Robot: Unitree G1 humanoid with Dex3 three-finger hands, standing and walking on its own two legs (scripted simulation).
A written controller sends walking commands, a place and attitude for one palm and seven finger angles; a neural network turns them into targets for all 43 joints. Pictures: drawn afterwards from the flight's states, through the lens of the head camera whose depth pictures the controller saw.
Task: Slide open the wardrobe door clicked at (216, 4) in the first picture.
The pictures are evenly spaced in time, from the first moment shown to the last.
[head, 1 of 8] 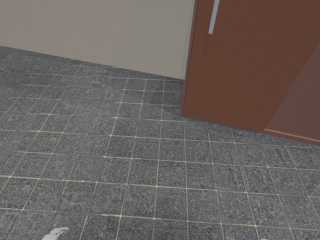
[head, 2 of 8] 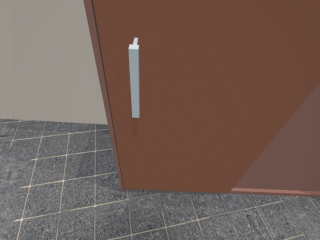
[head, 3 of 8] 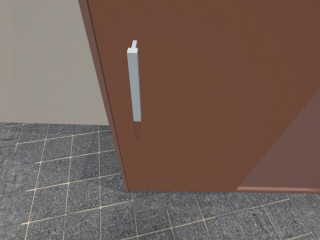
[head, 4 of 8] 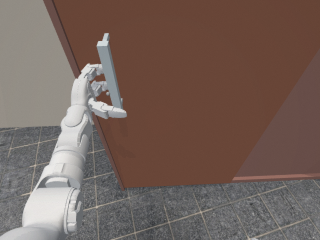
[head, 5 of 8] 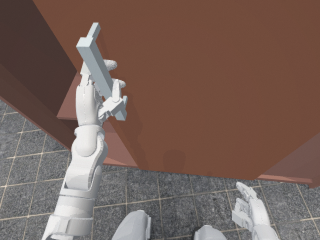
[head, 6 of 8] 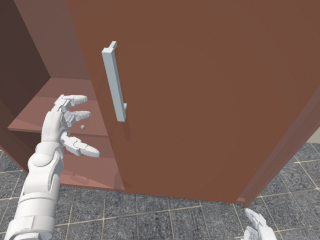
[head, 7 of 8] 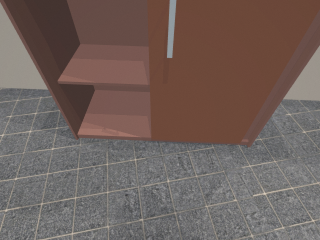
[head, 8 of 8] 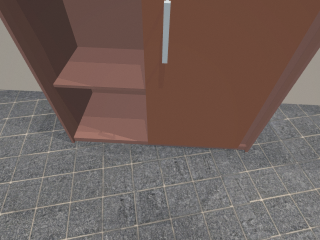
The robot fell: no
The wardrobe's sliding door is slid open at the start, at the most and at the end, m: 0.00 0.57 0.57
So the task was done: yes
